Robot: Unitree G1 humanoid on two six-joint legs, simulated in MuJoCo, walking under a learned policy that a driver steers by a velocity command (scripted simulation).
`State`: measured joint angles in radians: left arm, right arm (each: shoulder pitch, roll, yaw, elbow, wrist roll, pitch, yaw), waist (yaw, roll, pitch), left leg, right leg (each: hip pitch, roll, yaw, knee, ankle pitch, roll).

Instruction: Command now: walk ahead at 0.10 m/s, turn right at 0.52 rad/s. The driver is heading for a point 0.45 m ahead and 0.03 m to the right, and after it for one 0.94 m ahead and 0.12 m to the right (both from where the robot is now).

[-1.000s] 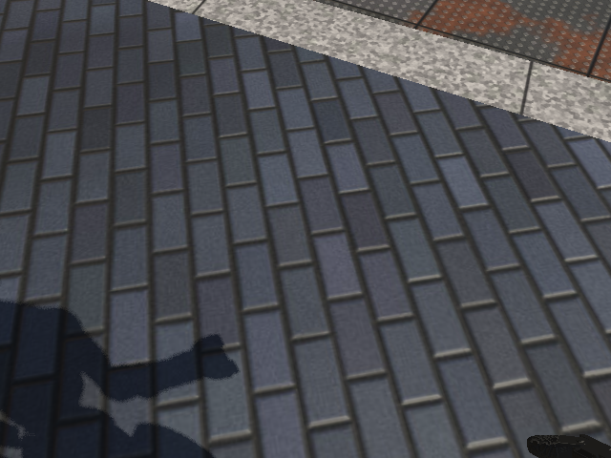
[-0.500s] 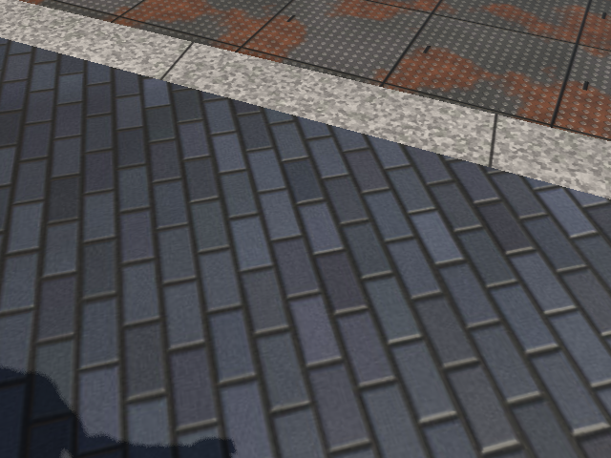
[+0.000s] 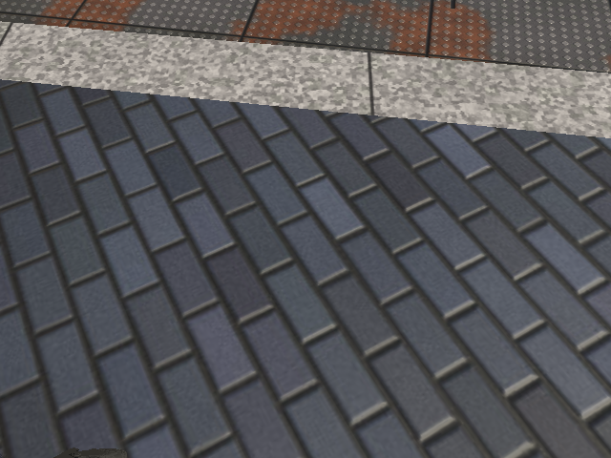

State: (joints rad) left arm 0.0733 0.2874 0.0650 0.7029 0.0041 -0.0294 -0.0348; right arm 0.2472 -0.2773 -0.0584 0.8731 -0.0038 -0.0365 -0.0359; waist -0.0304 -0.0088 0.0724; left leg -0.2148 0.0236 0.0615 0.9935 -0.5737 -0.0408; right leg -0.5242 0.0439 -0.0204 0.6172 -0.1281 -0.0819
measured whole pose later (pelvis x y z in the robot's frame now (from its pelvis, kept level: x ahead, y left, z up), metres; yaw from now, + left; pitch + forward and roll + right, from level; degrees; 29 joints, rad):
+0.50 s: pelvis +0.10 +0.03 +0.02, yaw -16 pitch +2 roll +0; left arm 0.20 0.30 0.07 0.66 -0.02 0.02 0.03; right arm 0.24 -0.28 -0.06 0.78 -0.02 -0.05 -0.02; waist -0.01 -0.04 -0.04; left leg -0.30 -0.01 -0.06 0.53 -0.27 0.01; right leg -0.47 0.15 0.17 0.76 -0.40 -0.05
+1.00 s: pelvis +0.26 -0.08 +0.03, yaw -16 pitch +2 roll +0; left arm 0.17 0.25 0.05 0.68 0.00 -0.08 -0.02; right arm 0.40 -0.30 -0.05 0.84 0.04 -0.07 0.00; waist -0.04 0.03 0.01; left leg -0.41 0.05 -0.06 1.12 -0.36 0.01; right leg -0.28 0.01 -0.06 0.46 -0.22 -0.04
